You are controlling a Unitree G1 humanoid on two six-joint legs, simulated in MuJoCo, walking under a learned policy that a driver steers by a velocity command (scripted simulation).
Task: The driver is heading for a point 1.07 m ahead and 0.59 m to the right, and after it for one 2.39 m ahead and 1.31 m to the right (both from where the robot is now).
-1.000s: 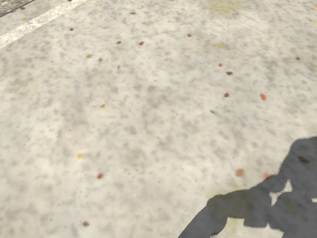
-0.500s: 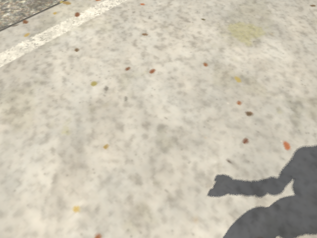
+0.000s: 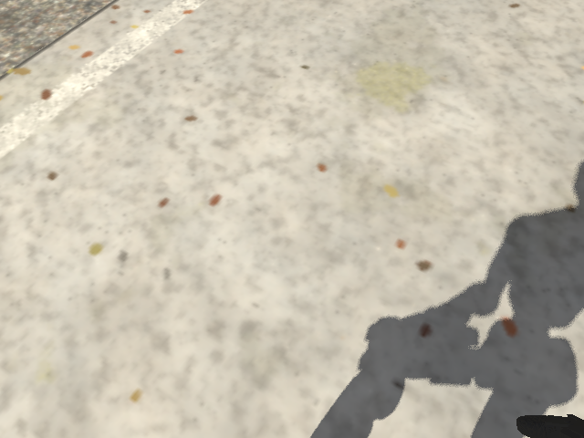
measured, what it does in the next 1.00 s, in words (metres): walks ahead, turning right: left foot, then right foot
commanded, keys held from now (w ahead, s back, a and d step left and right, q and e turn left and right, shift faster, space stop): w+e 0.74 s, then e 0.26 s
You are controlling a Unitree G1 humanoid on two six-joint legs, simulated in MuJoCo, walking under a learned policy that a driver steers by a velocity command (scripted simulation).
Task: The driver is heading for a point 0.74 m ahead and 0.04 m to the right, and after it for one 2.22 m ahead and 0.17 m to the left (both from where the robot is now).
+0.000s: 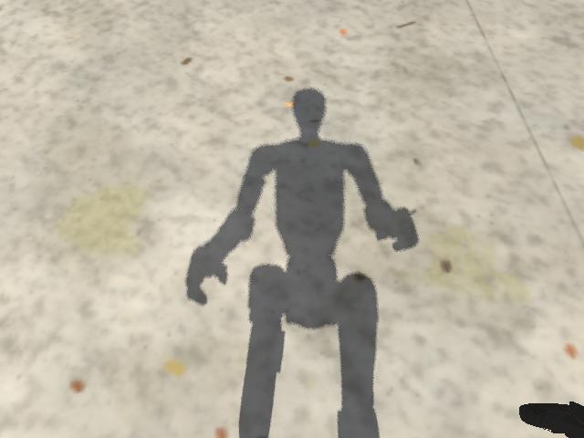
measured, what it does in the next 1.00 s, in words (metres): walks ahead: left foot, then right foot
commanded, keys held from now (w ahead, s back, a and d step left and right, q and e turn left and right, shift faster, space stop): e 0.18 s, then no key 0.12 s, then w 0.70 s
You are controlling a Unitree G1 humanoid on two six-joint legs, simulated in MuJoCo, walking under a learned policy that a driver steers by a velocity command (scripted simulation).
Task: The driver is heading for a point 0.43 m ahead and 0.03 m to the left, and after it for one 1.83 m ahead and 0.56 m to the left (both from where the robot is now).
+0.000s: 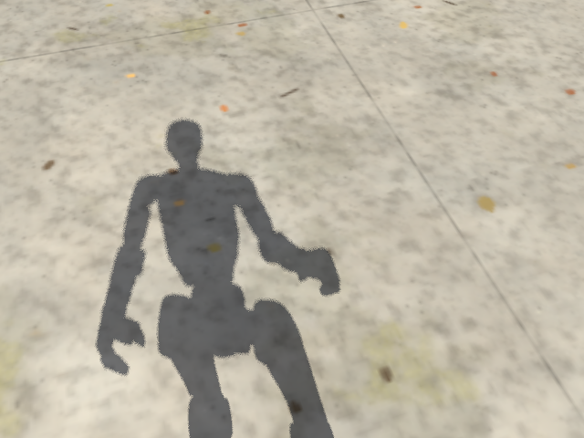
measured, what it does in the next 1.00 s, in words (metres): walks ahead, turning left: right foot, then left foot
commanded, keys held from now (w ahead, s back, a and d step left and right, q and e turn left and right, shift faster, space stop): w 0.34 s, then w+q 0.66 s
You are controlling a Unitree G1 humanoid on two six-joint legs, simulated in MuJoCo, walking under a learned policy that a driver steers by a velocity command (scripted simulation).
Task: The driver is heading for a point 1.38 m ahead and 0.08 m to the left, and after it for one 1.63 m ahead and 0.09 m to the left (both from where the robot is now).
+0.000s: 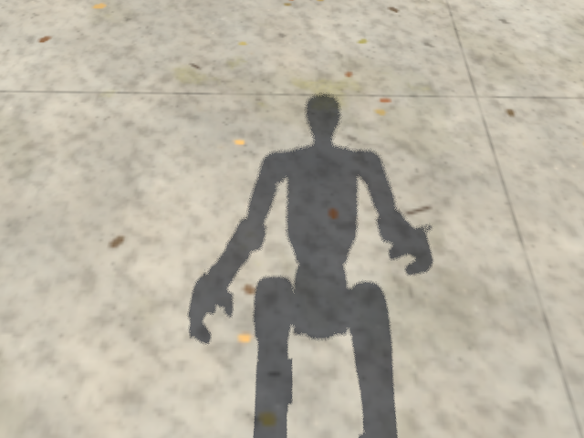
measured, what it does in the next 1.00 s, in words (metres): walks ahead: right foot, then left foot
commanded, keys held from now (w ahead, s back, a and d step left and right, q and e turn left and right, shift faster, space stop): w+q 0.16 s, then w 0.84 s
